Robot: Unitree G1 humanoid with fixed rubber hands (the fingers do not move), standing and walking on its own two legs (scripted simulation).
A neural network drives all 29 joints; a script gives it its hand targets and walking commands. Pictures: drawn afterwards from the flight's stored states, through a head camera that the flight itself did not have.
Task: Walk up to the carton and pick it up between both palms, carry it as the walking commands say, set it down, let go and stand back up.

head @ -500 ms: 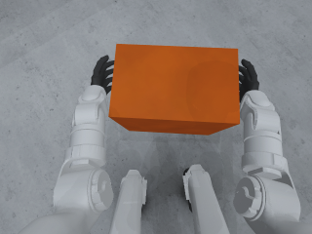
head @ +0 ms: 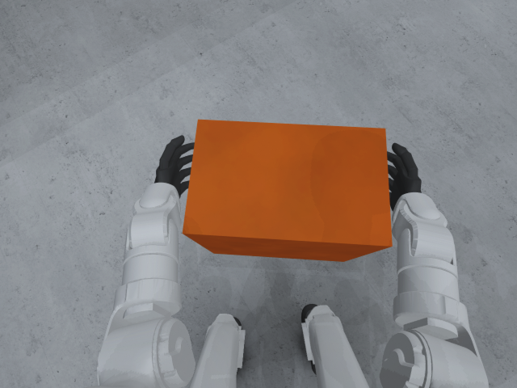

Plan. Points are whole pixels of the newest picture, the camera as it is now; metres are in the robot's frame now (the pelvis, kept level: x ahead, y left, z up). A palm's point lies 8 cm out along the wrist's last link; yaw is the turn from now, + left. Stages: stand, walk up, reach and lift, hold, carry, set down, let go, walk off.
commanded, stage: reach and lift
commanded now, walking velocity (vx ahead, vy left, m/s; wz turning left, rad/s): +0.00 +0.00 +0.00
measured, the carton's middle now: (283, 202) +0.41 -0.03 -0.13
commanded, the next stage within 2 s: none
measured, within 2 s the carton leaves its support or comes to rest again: neither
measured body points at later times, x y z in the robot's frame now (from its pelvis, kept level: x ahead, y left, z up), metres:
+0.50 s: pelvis +0.03 +0.00 +0.06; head +0.19 +0.00 +0.48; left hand +0.42 +0.15 +0.00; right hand +0.38 -0.21 +0.00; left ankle +0.04 +0.14 -0.63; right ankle +0.07 -0.14 -0.63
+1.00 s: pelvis +0.04 +0.00 +0.10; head +0.12 +0.01 +0.54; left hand +0.39 +0.16 +0.07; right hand +0.36 -0.21 +0.08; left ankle +0.04 +0.14 -0.63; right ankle +0.07 -0.14 -0.63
